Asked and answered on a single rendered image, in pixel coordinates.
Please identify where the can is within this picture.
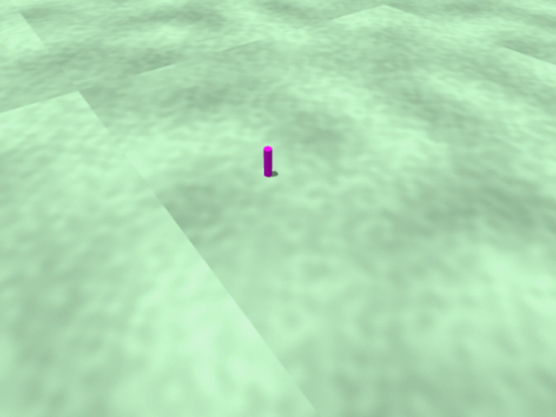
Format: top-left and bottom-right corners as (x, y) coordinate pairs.
(263, 146), (272, 177)

